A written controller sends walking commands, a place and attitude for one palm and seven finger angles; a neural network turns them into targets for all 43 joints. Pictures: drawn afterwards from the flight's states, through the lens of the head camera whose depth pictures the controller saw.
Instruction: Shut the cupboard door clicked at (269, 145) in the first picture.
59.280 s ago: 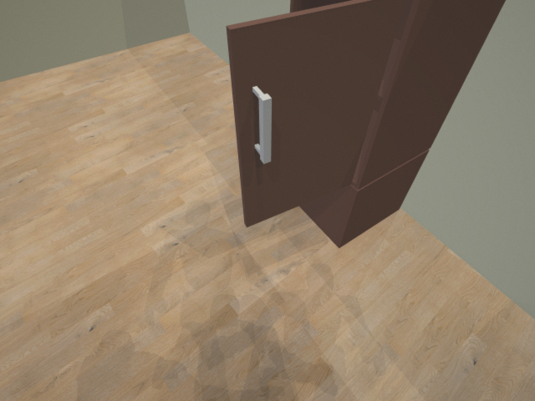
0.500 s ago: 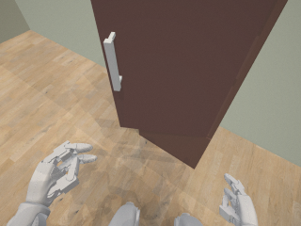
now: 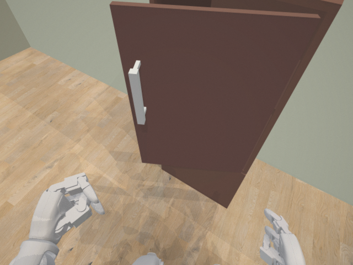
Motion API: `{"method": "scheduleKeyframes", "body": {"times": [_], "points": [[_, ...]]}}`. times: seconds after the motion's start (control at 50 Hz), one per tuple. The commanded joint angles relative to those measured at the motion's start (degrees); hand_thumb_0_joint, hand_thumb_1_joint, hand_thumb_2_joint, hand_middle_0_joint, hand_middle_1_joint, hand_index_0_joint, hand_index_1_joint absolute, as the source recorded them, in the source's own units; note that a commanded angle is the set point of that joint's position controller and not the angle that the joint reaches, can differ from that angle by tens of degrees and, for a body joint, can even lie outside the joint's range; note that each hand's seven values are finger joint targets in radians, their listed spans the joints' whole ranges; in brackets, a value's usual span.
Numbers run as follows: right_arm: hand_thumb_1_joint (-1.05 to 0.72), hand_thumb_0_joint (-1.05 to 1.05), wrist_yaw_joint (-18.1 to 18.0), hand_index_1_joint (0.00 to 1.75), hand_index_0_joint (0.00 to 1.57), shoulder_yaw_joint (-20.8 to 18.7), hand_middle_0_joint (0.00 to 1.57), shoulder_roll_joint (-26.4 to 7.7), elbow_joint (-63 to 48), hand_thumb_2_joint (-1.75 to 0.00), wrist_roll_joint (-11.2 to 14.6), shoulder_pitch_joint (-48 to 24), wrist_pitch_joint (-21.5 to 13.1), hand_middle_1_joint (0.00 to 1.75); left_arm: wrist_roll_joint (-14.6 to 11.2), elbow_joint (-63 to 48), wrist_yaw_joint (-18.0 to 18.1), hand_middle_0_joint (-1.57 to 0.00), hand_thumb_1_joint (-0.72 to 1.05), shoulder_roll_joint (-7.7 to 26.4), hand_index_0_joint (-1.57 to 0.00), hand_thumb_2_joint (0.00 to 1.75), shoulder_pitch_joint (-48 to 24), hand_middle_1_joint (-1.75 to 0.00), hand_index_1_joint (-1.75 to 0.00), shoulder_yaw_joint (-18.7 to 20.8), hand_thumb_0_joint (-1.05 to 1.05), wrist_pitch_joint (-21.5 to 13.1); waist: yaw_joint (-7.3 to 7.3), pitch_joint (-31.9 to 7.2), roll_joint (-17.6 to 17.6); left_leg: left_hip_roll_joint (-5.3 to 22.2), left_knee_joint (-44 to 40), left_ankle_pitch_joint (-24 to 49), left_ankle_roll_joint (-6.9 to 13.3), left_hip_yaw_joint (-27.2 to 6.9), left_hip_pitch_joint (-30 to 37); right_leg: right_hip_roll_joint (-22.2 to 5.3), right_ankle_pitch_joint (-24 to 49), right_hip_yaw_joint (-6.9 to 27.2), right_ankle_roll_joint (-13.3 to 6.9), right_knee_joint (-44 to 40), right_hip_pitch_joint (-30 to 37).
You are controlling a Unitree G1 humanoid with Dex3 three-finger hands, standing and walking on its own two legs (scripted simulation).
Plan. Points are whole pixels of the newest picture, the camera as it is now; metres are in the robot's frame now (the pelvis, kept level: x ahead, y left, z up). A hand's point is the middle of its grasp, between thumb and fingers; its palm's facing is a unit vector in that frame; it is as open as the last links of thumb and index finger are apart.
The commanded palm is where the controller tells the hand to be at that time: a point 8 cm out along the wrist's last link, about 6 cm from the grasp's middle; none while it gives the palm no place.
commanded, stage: raise the hand and make a fist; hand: left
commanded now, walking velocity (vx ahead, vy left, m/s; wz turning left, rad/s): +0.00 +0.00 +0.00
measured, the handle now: (139, 94) +0.50 +0.14 +0.10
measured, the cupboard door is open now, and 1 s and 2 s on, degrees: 27 27 27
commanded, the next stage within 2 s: bring the fist close to the handle in 0.78 s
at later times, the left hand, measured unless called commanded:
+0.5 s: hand (88, 190) +0.23 +0.18 +0.10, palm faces -0.03 -1.00 -0.04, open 3.1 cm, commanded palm +0.21 +0.23 +0.11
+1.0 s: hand (99, 188) +0.24 +0.16 +0.11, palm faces -0.03 -1.00 -0.05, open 3.1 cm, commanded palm +0.23 +0.21 +0.11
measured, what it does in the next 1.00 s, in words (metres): stands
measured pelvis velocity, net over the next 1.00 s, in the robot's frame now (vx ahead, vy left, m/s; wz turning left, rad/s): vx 0.01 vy -0.02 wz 0.01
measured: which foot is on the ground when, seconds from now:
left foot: down 0.00-1.00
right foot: down 0.00-1.00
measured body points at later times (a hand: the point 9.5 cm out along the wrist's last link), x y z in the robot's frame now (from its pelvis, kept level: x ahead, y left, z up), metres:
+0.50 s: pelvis +0.01 -0.01 +0.02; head +0.03 -0.02 +0.47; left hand +0.23 +0.24 +0.11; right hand +0.18 -0.24 -0.05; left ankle +0.03 +0.09 -0.68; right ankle +0.00 -0.13 -0.68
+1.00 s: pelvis +0.01 -0.02 +0.02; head +0.03 -0.03 +0.47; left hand +0.23 +0.22 +0.11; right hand +0.19 -0.25 -0.05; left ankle +0.03 +0.09 -0.68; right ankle +0.00 -0.13 -0.68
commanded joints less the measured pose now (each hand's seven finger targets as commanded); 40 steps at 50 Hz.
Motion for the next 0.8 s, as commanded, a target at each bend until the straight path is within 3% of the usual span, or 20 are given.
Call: {"method": "scheduleKeyframes", "body": {"times": [0.0, 0.04, 0.12, 0.36, 0.4, 0.44, 0.5, 0.66, 0.7, 0.74, 0.76, 0.78], "points": [[-0.9, 0.0, -0.72, 0.3, 0.2, -2.81, 0.2, -7.11, -9.04, -0.9, 0.08, -2.45, -2.68, 0.3, -0.61, -11.72, -0.36, -1.24, 0.9, 7.11, -1.24, 0.9, -4.27, -1.44, -1.44, 4.82, 0.0, -1.98, -0.09, -7.31, 2.4, 0.29, -12.41, 11.56, -1.09, -3.52, 11.47, 2.46, 11.26, -0.85, -1.57, -8.15, 2.54], [-0.9, 0.0, -0.68, 0.3, 0.2, -2.75, 0.2, -7.0, -9.25, -0.9, 0.15, -2.24, -2.47, 0.3, -0.97, -12.2, -0.6, -1.28, 0.9, 7.11, -1.28, 0.9, -4.92, -1.48, -1.48, 5.24, 0.0, -1.33, -0.16, -8.47, 0.81, 0.28, -12.71, 12.98, -1.17, -3.33, 12.47, 2.36, 12.82, -0.97, -1.4, -8.65, 3.8], [-0.9, 0.0, -0.78, 0.3, 0.2, -2.36, 0.2, -6.89, -9.32, -0.9, 0.32, -2.43, -2.29, 0.3, -1.16, -12.8, -1.12, -1.3, 0.9, 7.09, -1.3, 0.9, -6.93, -1.5, -1.5, 4.9, 0.0, -0.6, -0.19, -7.96, 2.02, 0.16, -13.23, 13.75, -1.14, -3.0, 13.78, 2.31, 13.85, -0.63, -1.44, -9.78, 5.02], [-0.9, 0.0, -1.22, 0.3, 0.2, -1.78, 0.2, -7.07, -8.1, -0.9, 0.78, -3.48, -2.99, 0.3, -2.43, -10.55, -1.9, -1.3, 0.9, 8.19, -1.3, 0.9, -11.45, -1.5, -1.5, 6.58, 0.0, 1.92, 0.21, -5.97, 0.53, -0.2, -16.13, 12.15, -0.91, -2.29, 15.34, 1.8, 12.98, 0.2, -1.04, -13.97, 8.34], [-0.9, 0.0, -1.27, 0.3, 0.2, -1.98, 0.2, -7.35, -7.74, -0.9, 0.8, -3.47, -3.0, 0.3, -2.45, -7.94, -2.01, -1.3, 0.9, 8.37, -1.3, 0.9, -10.19, -1.5, -1.5, 7.02, 0.0, 2.36, 0.23, -4.86, -2.36, -0.26, -16.1, 11.64, -0.78, -2.15, 14.48, 1.82, 12.09, 0.75, -0.9, -14.86, 8.67], [-0.9, 0.0, -1.1, 0.3, 0.2, -2.07, 0.2, -7.37, -7.84, -0.9, 0.87, -3.5, -3.17, 0.3, -2.44, -9.18, -2.35, -1.3, 0.9, 7.7, -1.3, 0.9, -10.61, -1.5, -1.5, 6.26, 0.0, 1.95, 0.32, -5.78, -0.19, -0.43, -16.09, 12.71, -0.84, -1.66, 15.2, 1.53, 13.47, 0.94, -0.92, -14.73, 9.14], [-0.9, 0.0, -1.05, 0.3, 0.2, -2.17, 0.2, -7.42, -7.56, -0.9, 0.69, -3.46, -3.26, 0.3, -2.29, -8.24, -2.08, -1.3, 0.9, 8.74, -1.3, 0.9, -10.56, -1.5, -1.5, 7.09, 0.0, 1.55, 0.3, -4.88, -1.95, -0.46, -15.86, 12.54, -0.7, -1.52, 14.58, 1.52, 13.18, 1.42, -0.82, -15.17, 9.3], [-0.9, 0.0, -0.87, 0.3, 0.2, -2.35, 0.2, -7.06, -7.28, -0.9, 0.65, -3.41, -3.63, 0.3, -2.11, -9.56, -1.64, -1.3, 0.9, 7.77, -1.3, 0.9, -10.64, -1.5, -1.5, 6.53, 0.0, -0.57, 0.03, -6.37, 0.71, -0.62, -15.37, 13.2, -0.67, -0.82, 15.39, 1.15, 14.03, 1.87, -0.61, -14.9, 9.29], [-0.9, 0.0, -0.92, 0.3, 0.2, -2.42, 0.2, -7.27, -7.02, -0.9, 0.51, -3.36, -3.62, 0.3, -2.13, -9.38, -1.43, -1.3, 0.9, 9.01, -1.3, 0.9, -10.74, -1.5, -1.5, 7.52, 0.0, -0.79, 0.19, -6.56, -0.84, -0.59, -15.14, 13.72, -0.6, -0.99, 15.05, 1.21, 14.57, 2.11, -0.61, -14.78, 9.92], [-0.9, 0.0, -0.91, 0.3, 0.2, -2.48, 0.2, -7.15, -7.04, -0.9, 0.75, -3.35, -3.52, 0.3, -2.2, -8.63, -1.69, -1.3, 0.9, 7.77, -1.3, 0.9, -10.37, -1.5, -1.5, 6.55, 0.0, -0.56, -0.32, -5.95, -1.18, -0.56, -15.06, 13.33, -0.59, -0.71, 15.03, 1.17, 14.45, 2.13, -0.38, -15.15, 9.06], [-0.9, 0.0, -0.88, 0.3, 0.2, -2.42, 0.2, -7.12, -7.02, -0.9, 0.74, -3.4, -3.57, 0.3, -2.13, -9.1, -1.83, -1.3, 0.9, 7.34, -1.3, 0.9, -10.52, -1.5, -1.5, 5.97, 0.0, -0.56, -0.22, -5.67, 0.25, -0.6, -15.19, 13.28, -0.62, -0.7, 15.1, 1.12, 14.48, 1.96, -0.47, -15.06, 9.07], [-0.9, 0.0, -0.97, 0.3, 0.2, -2.48, 0.2, -7.23, -7.0, -0.9, 0.74, -3.35, -3.5, 0.3, -2.24, -8.49, -1.87, -1.3, 0.9, 8.05, -1.3, 0.9, -10.79, -1.5, -1.5, 6.7, 0.0, -0.44, -0.34, -5.82, -1.24, -0.62, -15.18, 12.88, -0.62, -0.77, 14.81, 1.1, 13.96, 2.03, -0.31, -15.21, 9.0]]}}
